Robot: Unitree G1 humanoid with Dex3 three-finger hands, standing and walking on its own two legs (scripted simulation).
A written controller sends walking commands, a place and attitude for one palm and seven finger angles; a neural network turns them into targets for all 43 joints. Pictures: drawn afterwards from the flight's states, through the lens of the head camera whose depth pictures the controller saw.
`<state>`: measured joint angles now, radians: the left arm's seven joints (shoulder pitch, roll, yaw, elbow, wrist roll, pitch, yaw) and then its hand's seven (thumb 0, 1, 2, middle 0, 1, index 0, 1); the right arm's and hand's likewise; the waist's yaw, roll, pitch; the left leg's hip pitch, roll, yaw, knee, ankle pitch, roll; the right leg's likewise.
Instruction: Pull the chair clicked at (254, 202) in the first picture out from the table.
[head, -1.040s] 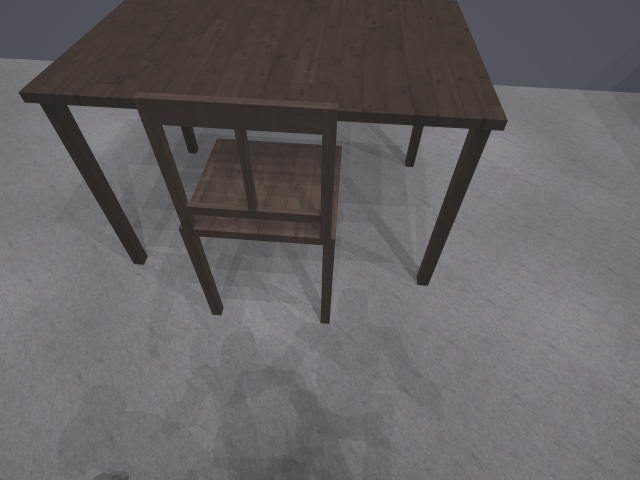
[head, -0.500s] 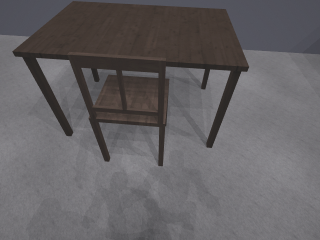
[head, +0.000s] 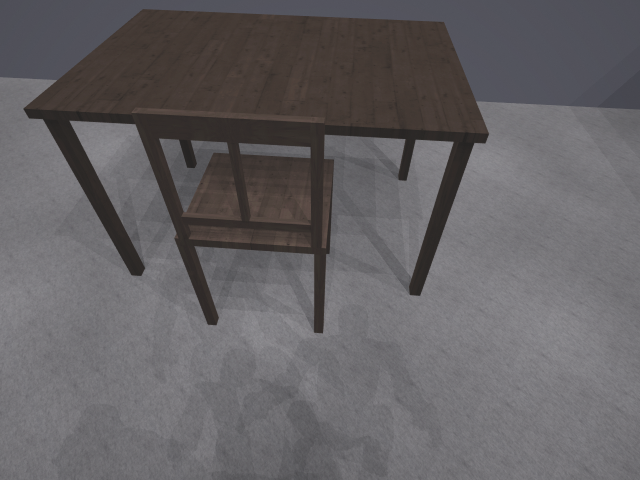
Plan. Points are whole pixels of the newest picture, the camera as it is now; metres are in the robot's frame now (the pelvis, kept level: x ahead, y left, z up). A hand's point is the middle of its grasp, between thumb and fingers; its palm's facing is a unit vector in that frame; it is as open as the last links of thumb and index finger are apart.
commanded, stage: stand and wait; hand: left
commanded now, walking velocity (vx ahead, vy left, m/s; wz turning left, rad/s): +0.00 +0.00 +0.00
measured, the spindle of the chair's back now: (240, 182) +0.76 +0.24 -0.11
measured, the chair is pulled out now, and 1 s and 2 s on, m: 0.00 0.00 0.00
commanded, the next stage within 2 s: look at it before walking up in 0.08 s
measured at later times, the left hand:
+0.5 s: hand out of the picture +0.05 +0.23 -0.17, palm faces -0.01 -0.96 -0.29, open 7.4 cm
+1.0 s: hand out of the picture +0.04 +0.22 -0.18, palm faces +0.01 -0.97 -0.25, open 7.4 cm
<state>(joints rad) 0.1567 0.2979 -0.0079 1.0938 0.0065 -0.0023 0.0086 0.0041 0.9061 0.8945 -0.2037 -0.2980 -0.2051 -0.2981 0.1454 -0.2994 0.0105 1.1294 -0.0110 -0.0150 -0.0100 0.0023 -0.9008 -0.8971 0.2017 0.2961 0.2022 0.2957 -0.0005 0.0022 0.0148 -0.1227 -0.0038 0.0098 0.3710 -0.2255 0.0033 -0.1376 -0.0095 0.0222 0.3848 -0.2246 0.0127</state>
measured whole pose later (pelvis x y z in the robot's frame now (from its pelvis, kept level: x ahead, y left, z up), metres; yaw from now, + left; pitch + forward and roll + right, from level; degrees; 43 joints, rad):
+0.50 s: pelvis +0.00 +0.00 +0.00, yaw +0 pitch -1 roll +0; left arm 0.18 0.29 -0.01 1.11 0.01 0.00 0.01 0.00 0.91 0.89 -0.20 -0.30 -0.20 -0.30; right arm 0.15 -0.29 0.01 1.13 -0.01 -0.02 -0.01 0.00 -0.90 -0.90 0.20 0.30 0.20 0.30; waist 0.00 -0.01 0.02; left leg -0.12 0.00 0.01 0.36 -0.22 0.00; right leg -0.13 -0.01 0.03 0.37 -0.22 0.01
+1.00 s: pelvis +0.02 +0.01 -0.01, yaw +0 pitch -1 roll -1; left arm 0.25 0.25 0.00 1.10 0.02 0.01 0.00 0.00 0.91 0.89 -0.20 -0.30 -0.20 -0.30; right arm 0.22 -0.26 0.00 1.13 -0.02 0.00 -0.01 0.00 -0.90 -0.90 0.20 0.30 0.20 0.30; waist 0.01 0.01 -0.02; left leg -0.16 0.01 0.01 0.50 -0.33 0.02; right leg -0.14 0.00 0.02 0.44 -0.29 0.01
